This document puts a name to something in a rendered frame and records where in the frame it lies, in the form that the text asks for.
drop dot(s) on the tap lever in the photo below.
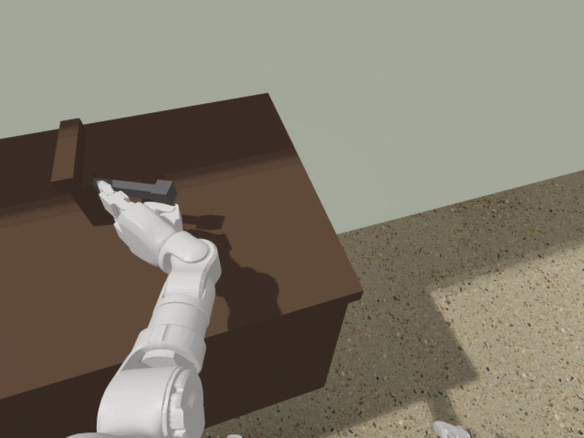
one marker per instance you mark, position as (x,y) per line
(161,192)

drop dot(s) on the counter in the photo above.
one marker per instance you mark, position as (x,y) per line
(74,298)

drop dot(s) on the robot left forearm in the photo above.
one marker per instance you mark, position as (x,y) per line
(175,335)

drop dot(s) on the left robot upper arm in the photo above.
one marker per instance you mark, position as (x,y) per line
(162,402)

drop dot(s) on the robot left hand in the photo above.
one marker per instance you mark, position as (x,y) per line
(143,227)

